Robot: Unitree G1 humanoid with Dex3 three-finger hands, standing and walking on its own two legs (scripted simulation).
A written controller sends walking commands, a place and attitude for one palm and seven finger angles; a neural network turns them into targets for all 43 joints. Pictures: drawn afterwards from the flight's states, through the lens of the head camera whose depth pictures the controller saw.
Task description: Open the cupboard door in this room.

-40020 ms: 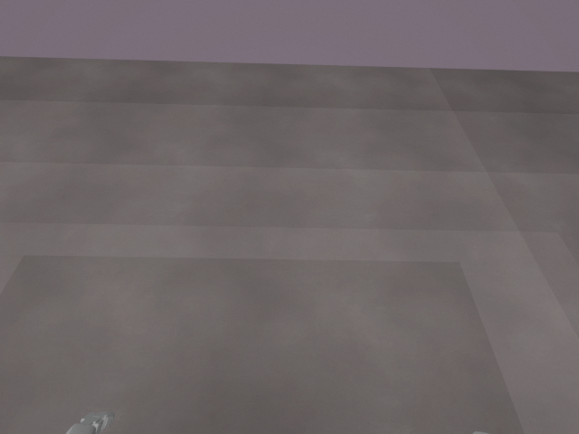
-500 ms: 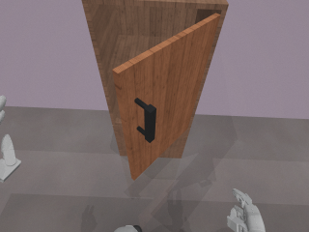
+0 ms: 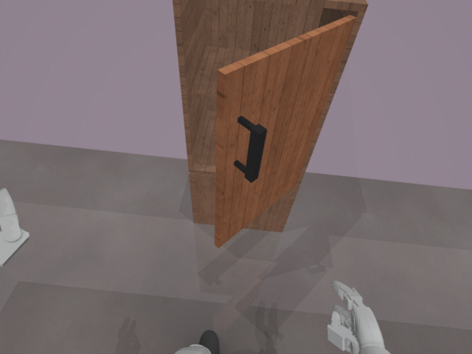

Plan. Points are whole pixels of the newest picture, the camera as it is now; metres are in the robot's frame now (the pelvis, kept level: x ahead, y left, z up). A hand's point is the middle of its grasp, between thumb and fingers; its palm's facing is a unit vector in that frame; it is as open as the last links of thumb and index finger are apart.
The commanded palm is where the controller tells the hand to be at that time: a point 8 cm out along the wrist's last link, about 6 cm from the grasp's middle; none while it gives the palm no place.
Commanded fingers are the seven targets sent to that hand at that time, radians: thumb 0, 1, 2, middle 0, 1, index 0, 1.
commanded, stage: stop stepping back and stand still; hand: left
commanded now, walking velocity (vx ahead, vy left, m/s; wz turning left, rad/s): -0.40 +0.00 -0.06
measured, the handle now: (247, 150) +0.48 +0.03 +0.07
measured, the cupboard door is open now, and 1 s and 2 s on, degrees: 48 48 48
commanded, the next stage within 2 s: let the arm hang, fingers relaxed in 0.88 s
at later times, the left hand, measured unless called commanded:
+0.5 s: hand out of the picture +0.09 +0.27 +0.18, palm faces +0.34 -0.80 -0.49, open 7.4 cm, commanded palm +0.06 +0.31 +0.19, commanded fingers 0.00 0.90 0.90 -0.20 -0.30 -0.20 -0.30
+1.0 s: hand out of the picture +0.10 +0.28 +0.16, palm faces +0.38 -0.76 -0.53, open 7.4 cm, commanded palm none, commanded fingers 0.00 0.90 0.90 -0.20 -0.30 -0.20 -0.30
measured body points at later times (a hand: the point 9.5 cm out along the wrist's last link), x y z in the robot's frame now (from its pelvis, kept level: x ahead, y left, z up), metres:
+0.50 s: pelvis -0.11 +0.02 +0.01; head -0.12 +0.03 +0.46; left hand +0.07 +0.31 +0.21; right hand +0.01 -0.24 -0.08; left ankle -0.02 +0.11 -0.68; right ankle -0.11 -0.05 -0.73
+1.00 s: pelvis -0.10 +0.02 +0.00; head -0.09 +0.01 +0.45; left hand +0.08 +0.32 +0.19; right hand +0.04 -0.20 -0.11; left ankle -0.11 +0.16 -0.71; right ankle -0.09 -0.05 -0.73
